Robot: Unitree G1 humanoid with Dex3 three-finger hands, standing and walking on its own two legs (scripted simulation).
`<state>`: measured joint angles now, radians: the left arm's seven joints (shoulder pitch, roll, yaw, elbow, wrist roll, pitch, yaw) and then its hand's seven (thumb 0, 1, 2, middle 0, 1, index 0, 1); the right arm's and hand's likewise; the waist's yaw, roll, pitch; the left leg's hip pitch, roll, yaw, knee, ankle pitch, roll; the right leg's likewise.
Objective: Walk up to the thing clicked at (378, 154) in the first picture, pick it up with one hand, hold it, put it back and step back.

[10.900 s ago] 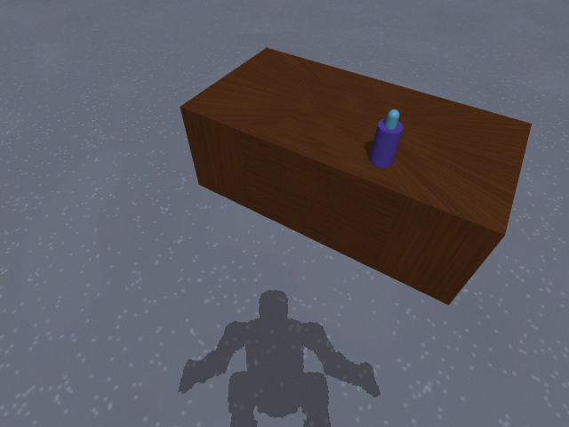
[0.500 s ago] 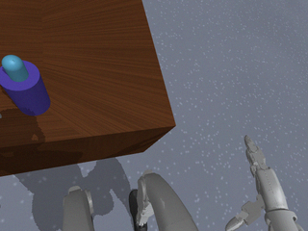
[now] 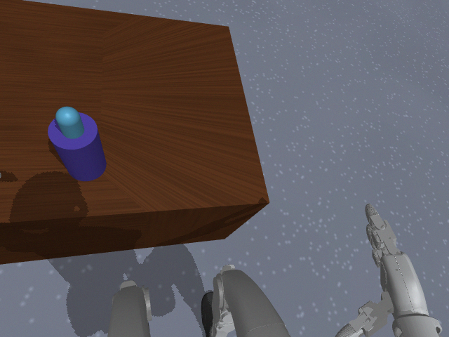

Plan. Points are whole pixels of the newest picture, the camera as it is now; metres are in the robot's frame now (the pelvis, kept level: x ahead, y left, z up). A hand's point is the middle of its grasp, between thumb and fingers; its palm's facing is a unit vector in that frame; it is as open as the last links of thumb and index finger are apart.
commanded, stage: go down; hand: left
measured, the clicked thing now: (78, 142) +0.51 +0.20 -0.09
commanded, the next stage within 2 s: none
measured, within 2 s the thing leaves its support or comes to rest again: neither
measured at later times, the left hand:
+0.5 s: hand out of the picture +0.46 +0.36 +0.06, palm faces +0.22 -0.97 +0.02, open 17.2 cm
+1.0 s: hand out of the picture +0.45 +0.37 +0.09, palm faces +0.22 -0.97 +0.01, open 17.5 cm
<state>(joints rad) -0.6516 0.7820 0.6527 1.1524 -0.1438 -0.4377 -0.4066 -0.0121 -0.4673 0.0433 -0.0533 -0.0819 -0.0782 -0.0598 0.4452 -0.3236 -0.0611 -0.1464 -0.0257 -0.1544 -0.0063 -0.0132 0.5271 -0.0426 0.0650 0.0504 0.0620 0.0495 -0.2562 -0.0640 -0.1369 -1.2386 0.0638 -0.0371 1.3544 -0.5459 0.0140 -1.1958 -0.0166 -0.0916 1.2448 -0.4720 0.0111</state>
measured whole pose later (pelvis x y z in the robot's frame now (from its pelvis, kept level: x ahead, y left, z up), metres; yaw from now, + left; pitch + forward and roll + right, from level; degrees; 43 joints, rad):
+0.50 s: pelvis +0.01 +0.01 +0.02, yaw +0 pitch +23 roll -5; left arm -0.67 0.81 0.68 1.16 -0.15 -0.40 -0.45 -0.01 -0.47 0.08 -0.04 -0.06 -0.06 -0.05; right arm 0.41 -0.29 -0.01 0.00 -0.03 -0.13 -0.02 -0.01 0.53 -0.05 0.06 0.05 0.06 0.05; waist -0.22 -0.05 -0.14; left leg -1.15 0.06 -0.02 1.27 -0.53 0.02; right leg -1.11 -0.01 -0.08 1.16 -0.45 0.02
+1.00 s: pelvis +0.02 +0.00 +0.03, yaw +0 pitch +22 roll -5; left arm -0.68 0.85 0.68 1.18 -0.16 -0.36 -0.50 -0.01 -0.56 0.10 -0.03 -0.07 -0.05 -0.07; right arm 0.39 -0.28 0.03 0.08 -0.02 -0.13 -0.02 -0.01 0.52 -0.05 0.06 0.05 0.06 0.05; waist -0.20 -0.04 -0.14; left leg -1.09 0.06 -0.02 1.21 -0.52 0.01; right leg -1.05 -0.01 -0.08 1.10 -0.44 0.01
